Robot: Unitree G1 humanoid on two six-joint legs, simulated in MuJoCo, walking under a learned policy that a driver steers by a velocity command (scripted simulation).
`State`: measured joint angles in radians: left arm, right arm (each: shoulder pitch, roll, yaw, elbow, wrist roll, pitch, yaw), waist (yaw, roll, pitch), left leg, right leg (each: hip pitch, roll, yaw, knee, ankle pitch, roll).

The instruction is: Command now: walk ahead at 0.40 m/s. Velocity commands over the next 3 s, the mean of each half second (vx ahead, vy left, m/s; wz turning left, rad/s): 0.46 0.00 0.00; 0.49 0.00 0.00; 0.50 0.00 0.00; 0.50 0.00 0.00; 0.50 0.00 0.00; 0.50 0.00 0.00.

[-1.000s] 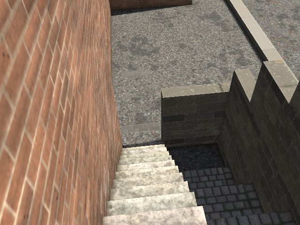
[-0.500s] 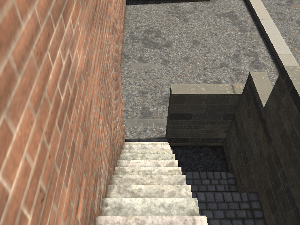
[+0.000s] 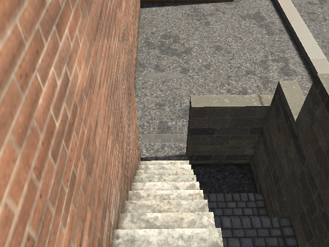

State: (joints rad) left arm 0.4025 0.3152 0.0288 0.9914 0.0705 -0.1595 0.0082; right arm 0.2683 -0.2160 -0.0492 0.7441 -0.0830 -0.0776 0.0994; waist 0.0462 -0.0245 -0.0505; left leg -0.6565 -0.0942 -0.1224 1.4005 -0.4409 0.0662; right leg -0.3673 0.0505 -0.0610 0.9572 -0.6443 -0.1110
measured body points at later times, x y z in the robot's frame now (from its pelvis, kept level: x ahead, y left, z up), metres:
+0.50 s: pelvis +0.21 +0.03 -0.24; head +0.20 +0.02 +0.21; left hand +0.38 +0.27 -0.34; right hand +0.07 -0.15 -0.39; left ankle +0.12 +0.11 -0.90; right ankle +0.34 -0.10 -0.87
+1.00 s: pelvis +0.44 +0.02 -0.44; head +0.45 +0.03 +0.01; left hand +0.24 +0.19 -0.57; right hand +0.54 -0.20 -0.58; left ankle +0.63 +0.19 -1.07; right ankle +0.37 -0.08 -1.11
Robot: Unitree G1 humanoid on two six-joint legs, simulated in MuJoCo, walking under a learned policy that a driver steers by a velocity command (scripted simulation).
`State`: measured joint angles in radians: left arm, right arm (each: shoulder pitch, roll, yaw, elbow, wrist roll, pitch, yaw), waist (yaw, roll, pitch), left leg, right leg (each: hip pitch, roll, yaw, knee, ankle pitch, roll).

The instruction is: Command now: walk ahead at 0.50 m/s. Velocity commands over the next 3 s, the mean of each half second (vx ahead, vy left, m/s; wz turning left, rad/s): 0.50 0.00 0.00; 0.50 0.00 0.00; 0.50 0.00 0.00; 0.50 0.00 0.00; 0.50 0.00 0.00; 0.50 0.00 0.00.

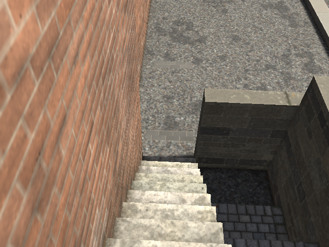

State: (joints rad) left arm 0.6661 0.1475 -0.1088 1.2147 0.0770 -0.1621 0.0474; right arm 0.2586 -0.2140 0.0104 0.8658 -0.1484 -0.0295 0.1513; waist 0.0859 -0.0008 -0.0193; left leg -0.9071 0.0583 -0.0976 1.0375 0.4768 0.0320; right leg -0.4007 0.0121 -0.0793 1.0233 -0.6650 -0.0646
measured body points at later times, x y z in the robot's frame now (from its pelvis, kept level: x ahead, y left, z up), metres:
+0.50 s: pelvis +0.27 +0.07 -0.29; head +0.27 +0.05 +0.16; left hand +0.43 +0.30 -0.40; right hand +0.20 -0.13 -0.44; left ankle +0.13 +0.14 -0.88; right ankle +0.41 -0.03 -1.00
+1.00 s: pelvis +0.53 +0.10 -0.52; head +0.54 +0.11 -0.07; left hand +0.49 +0.33 -0.67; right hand +0.64 -0.14 -0.64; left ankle +0.60 +0.19 -1.28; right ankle +0.39 -0.03 -1.08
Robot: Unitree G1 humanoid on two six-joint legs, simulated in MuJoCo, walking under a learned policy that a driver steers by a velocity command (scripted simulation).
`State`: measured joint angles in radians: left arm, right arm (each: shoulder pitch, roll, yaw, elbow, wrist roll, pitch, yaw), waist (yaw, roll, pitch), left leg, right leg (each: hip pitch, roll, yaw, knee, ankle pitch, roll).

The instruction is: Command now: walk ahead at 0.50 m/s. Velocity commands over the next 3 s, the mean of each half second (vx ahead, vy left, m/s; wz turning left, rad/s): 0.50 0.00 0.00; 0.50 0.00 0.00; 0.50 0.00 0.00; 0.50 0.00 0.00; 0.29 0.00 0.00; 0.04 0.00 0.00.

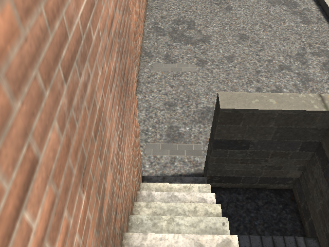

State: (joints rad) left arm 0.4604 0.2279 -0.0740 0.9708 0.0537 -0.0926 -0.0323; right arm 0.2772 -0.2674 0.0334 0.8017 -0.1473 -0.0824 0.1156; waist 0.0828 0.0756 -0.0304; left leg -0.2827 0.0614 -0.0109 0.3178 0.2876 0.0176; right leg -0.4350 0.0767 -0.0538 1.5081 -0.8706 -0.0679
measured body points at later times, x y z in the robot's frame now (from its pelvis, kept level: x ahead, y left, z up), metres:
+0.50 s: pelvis +0.25 -0.01 -0.26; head +0.25 -0.01 +0.19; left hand +0.33 +0.26 -0.38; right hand +0.21 -0.22 -0.40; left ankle +0.09 +0.11 -0.71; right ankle +0.28 -0.09 -1.00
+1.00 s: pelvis +0.50 +0.02 -0.49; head +0.50 +0.02 -0.04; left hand +0.54 +0.29 -0.62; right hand +0.55 -0.23 -0.62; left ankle +0.49 +0.09 -1.22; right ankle +0.42 -0.10 -0.94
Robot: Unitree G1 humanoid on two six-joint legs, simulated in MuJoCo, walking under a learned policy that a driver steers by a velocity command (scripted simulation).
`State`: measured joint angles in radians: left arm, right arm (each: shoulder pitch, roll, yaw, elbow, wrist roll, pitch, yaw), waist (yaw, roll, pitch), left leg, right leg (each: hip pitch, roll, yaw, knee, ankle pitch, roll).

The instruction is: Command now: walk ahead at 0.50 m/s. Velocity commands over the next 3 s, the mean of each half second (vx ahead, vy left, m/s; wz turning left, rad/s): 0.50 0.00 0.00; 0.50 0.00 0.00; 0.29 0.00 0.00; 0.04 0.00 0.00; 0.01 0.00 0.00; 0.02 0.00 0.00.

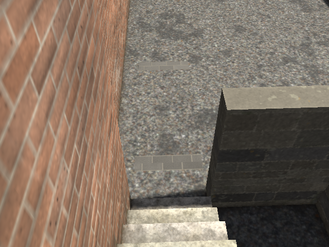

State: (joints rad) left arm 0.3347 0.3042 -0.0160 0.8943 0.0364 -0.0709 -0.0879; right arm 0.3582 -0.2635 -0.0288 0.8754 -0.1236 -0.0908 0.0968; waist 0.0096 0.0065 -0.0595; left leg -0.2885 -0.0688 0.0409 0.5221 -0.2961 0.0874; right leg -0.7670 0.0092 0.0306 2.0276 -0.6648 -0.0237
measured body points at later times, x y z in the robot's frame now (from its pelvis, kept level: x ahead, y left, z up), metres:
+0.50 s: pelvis +0.24 -0.03 -0.23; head +0.26 -0.03 +0.22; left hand +0.19 +0.24 -0.38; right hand +0.29 -0.26 -0.37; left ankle +0.33 +0.12 -0.76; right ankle +0.25 -0.11 -0.95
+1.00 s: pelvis +0.50 +0.03 -0.47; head +0.50 +0.02 -0.02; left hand +0.64 +0.27 -0.58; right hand +0.47 -0.19 -0.61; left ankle +0.44 +0.10 -1.16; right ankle +0.64 -0.10 -1.06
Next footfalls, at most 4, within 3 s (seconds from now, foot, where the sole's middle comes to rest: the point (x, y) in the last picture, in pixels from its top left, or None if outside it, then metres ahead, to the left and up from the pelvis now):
0.32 right None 0.29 -0.11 -0.98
0.80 left None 0.48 0.10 -1.20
1.20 right None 0.73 -0.06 -1.41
1.50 left None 0.74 0.16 -1.41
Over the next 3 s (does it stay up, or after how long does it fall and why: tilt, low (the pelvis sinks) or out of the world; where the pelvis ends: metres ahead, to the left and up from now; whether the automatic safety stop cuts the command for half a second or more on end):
stays up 0.72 -0.01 -0.65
